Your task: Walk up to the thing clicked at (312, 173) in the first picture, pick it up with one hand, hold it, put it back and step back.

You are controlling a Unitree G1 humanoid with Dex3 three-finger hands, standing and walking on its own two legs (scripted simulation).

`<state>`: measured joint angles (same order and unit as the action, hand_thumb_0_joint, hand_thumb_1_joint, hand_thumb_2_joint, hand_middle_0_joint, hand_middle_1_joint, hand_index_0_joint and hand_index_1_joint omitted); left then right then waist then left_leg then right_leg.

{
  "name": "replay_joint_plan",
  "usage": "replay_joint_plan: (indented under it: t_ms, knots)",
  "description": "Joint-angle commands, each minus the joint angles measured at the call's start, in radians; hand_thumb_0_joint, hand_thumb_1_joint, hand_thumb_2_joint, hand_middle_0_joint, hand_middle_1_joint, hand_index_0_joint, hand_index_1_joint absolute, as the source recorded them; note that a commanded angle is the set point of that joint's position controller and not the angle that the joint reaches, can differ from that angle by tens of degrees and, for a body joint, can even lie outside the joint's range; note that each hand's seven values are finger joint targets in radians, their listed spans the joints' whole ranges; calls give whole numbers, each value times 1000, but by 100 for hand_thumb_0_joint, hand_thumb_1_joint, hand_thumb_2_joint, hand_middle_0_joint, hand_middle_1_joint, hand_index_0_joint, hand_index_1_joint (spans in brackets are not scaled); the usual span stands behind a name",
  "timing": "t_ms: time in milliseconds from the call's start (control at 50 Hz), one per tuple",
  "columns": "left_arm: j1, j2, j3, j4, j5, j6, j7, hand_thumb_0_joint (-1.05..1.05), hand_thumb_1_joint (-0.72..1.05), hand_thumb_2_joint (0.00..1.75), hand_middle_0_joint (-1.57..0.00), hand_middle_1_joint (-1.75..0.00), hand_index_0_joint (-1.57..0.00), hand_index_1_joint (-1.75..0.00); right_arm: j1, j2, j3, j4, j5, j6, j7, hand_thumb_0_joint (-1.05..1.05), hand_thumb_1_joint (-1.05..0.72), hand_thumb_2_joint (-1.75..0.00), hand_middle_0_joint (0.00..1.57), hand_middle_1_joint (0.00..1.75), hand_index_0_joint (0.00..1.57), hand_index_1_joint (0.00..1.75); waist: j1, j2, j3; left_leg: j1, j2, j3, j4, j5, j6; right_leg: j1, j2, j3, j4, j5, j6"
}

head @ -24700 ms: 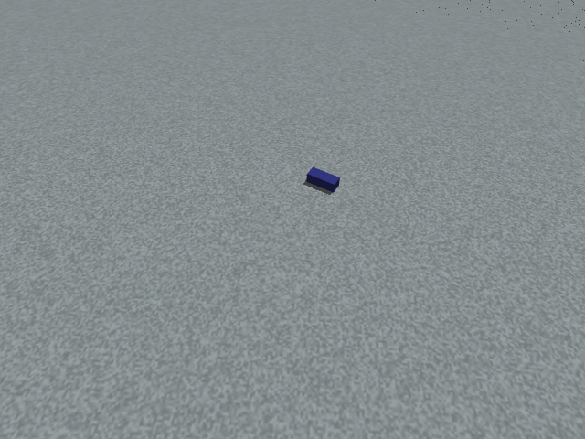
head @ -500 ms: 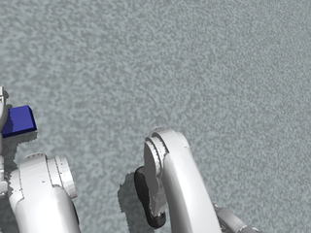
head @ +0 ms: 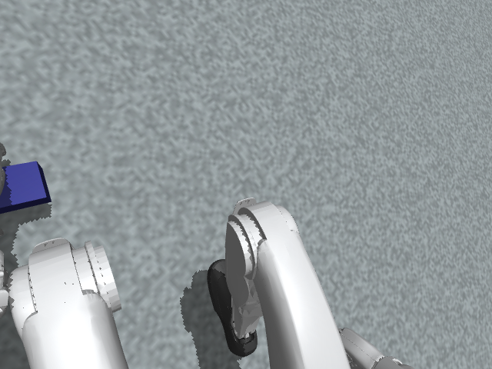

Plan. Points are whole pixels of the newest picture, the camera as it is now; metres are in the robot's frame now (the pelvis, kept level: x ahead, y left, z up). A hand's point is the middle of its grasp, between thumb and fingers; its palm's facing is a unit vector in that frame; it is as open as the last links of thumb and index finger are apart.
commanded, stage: close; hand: left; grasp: from above
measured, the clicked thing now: out of the picture +0.40 +0.30 -0.27
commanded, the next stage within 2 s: settle in 1.66 s
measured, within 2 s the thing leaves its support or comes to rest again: neither
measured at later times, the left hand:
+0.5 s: hand out of the picture +0.39 +0.30 -0.25, palm faces -0.46 -0.15 -0.88, open 12.6 cm
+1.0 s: hand out of the picture +0.39 +0.31 -0.25, palm faces -0.46 -0.14 -0.88, open 10.7 cm
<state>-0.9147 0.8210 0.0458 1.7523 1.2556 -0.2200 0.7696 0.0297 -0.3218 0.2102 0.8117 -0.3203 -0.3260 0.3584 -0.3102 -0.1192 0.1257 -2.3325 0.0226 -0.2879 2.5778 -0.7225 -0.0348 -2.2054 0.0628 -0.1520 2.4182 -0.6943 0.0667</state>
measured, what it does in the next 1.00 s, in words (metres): stands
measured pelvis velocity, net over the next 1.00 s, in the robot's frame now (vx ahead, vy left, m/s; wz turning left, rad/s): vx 0.00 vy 0.00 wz -0.01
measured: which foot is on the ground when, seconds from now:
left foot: down 0.00-1.00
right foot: down 0.00-1.00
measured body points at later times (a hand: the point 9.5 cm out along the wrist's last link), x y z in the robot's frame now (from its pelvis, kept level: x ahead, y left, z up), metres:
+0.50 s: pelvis +0.00 +0.00 +0.00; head +0.25 +0.13 +0.35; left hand +0.41 +0.31 -0.20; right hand +0.07 -0.25 -0.06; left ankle +0.06 +0.13 -0.26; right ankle +0.11 -0.12 -0.26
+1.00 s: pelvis +0.00 +0.00 +0.00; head +0.25 +0.14 +0.35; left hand +0.41 +0.31 -0.20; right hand +0.08 -0.25 -0.06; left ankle +0.06 +0.13 -0.26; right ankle +0.11 -0.12 -0.26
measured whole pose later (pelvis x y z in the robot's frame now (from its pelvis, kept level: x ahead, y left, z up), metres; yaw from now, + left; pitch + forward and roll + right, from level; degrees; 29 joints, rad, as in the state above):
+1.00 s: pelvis +0.00 +0.00 +0.00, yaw -1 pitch +25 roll -14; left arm -0.93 0.86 0.03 1.74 1.22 -0.21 0.71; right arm 0.03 -0.34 0.25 0.76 -0.30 -0.34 0.34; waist -0.32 -0.14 0.15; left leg -2.32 0.03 -0.29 2.57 -0.72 -0.02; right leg -2.19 0.07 -0.16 2.39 -0.68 0.07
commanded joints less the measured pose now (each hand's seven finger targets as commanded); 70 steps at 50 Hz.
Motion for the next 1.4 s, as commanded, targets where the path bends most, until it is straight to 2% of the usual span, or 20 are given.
replay_joint_plan:
  t_ms: [0, 40, 80, 120, 220, 300, 380, 400, 460, 680, 700, 780, 860, 920, 980, 1040, 1200, 1240, 1320, 1380]
  knots:
    - [-265, 112, -10, -77, -22, 16, 21, 0, -39, 90, -11, -104, -13, -101, 183, -316, -82, 0, 18, -18, 1, 0, -89, -90, 20, 30, 20, 30, -78, 438, -589, 465, 22, 128, -270, 175, 29, 278, 36, -130, -216, 244, -80]
    - [-265, 107, -23, -68, -28, 18, 0, 0, -40, 91, -11, -103, -14, -100, 178, -316, -78, 0, 25, -25, 0, 0, -89, -90, 20, 30, 20, 30, -81, 434, -577, 466, 20, 132, -262, 176, 30, 280, 35, -127, -211, 252, -78]
    - [-260, 142, -3, -56, -33, 15, -6, 0, -38, 89, -12, -104, -15, -101, 178, -326, -70, -8, 27, -24, -4, 0, -89, -90, 20, 30, 20, 30, -71, 433, -576, 456, 21, 135, -270, 181, 31, 300, 38, -126, -222, 256, -78]
    - [-259, 137, -14, -63, -28, 13, -16, 0, -37, 88, -13, -102, -16, -100, 167, -322, -68, -13, 28, -27, -3, 0, -89, -90, 20, 30, 20, 30, -64, 433, -559, 453, 20, 134, -272, 162, 30, 277, 36, -130, -217, 234, -79]
    - [-231, 149, -11, -68, -26, 3, -15, 0, -34, 86, -16, -101, -19, -98, 167, -327, -59, -24, 32, -24, -10, 0, -90, -90, 20, 30, 20, 30, -62, 438, -579, 459, 23, 142, -270, 189, 31, 320, 46, -125, -227, 262, -79]
    - [-221, 173, 13, -59, -34, -1, -13, 0, -30, 84, -20, -96, -22, -94, 189, -329, -48, -29, 24, -17, -12, 0, -89, -90, 20, 30, 20, 30, -65, 432, -591, 456, 26, 147, -261, 212, 34, 341, 53, -124, -235, 287, -75]
    - [-231, 146, -13, -80, -46, -8, -20, 0, -25, 84, -24, -95, -26, -93, 167, -322, -46, -31, 22, -19, -18, 0, -89, -90, 20, 30, 20, 30, -77, 421, -571, 445, 26, 144, -259, 179, 33, 333, 50, -120, -239, 253, -76]
    - [-233, 157, -3, -93, -50, -13, -17, 0, -24, 83, -26, -94, -27, -92, 180, -330, -50, -32, 26, -15, -24, 0, -90, -90, 20, 30, 20, 30, -76, 421, -582, 450, 27, 140, -271, 174, 34, 339, 55, -124, -249, 249, -79]
    - [-241, 139, -24, -95, -34, -20, -17, 0, -19, 79, -27, -92, -30, -89, 175, -322, -51, -28, 24, -16, -26, 0, -89, -90, 20, 30, 20, 30, -76, 443, -566, 460, 27, 130, -278, 154, 27, 303, 45, -135, -226, 229, -82]
    - [-230, 170, -5, -90, -17, 4, 26, 0, -8, 72, -35, -86, -38, -83, 166, -341, -58, -26, 17, -10, -28, 0, -89, -90, 20, 30, 20, 30, -76, 466, -550, 474, 29, 129, -293, 162, 23, 292, 49, -133, -234, 236, -82]
    - [-246, 156, -18, -97, -21, 8, 20, 0, -7, 74, -37, -85, -39, -82, 151, -331, -51, -46, 19, -18, -25, 0, -89, -90, 20, 30, 20, 30, -84, 439, -537, 464, 28, 127, -279, 161, 25, 285, 40, -136, -230, 241, -78]
    - [-249, 179, 5, -86, -36, 15, 4, 0, -1, 70, -42, -81, -44, -79, 176, -340, -50, -36, 24, -18, -26, 0, -89, -90, 20, 30, 20, 30, -81, 444, -554, 469, 30, 126, -288, 179, 26, 299, 44, -135, -234, 249, -79]
    - [-251, 143, -33, -90, -45, 11, -22, 0, 2, 64, -43, -80, -46, -76, 159, -335, -47, -45, 23, -25, -22, 0, -89, -90, 20, 30, 20, 30, -88, 454, -533, 469, 29, 118, -288, 148, 23, 280, 39, -143, -221, 229, -80]
    - [-244, 164, -23, -100, -48, -3, -25, 0, 4, 65, -47, -77, -49, -74, 162, -345, -49, -47, 29, -17, -29, 0, -90, -90, 20, 30, 20, 30, -84, 429, -559, 467, 30, 123, -286, 159, 27, 318, 46, -133, -238, 238, -80]
    - [-240, 139, -35, -100, -48, -9, -22, 0, 7, 64, -49, -76, -51, -73, 164, -334, -39, -51, 24, -20, -24, 0, -90, -90, 20, 30, 20, 30, -88, 418, -566, 470, 29, 118, -274, 194, 28, 315, 42, -142, -228, 273, -75]
    - [-227, 176, -4, -89, -55, -15, -15, 0, 10, 64, -52, -73, -54, -71, 174, -344, -40, -51, 27, -11, -32, 0, -89, -90, 20, 30, 20, 30, -83, 411, -566, 465, 31, 127, -284, 187, 30, 336, 52, -135, -250, 265, -77]
    - [-220, 172, -7, -98, -52, -24, -17, 0, 20, 57, -58, -70, -61, -67, 173, -336, -33, -59, 18, -6, -37, 0, -89, -90, 20, 30, 20, 30, -83, 403, -555, 450, 29, 128, -280, 163, 32, 330, 50, -138, -257, 236, -76]
    - [-212, 190, 5, -94, -48, -24, -16, 0, 23, 58, -61, -69, -64, -66, 180, -335, -34, -60, 20, 0, -39, 0, -89, -90, 20, 30, 20, 30, -77, 431, -565, 464, 30, 134, -285, 171, 30, 350, 53, -127, -257, 246, -79]
    - [-224, 172, -6, -109, -42, -24, -18, 0, 28, 62, -64, -69, -67, -67, 172, -329, -33, -53, 19, -1, -39, 0, -89, -90, 20, 30, 20, 30, -78, 432, -560, 467, 29, 125, -281, 171, 28, 318, 46, -139, -235, 243, -79]
    - [-224, 202, 9, -115, -37, -25, -12, 0, 30, 59, -67, -66, -69, -63, 171, -343, -39, -52, 22, 4, -46, 0, -89, -90, 20, 30, 20, 30, -72, 431, -564, 467, 31, 121, -294, 171, 29, 319, 50, -137, -245, 241, -81]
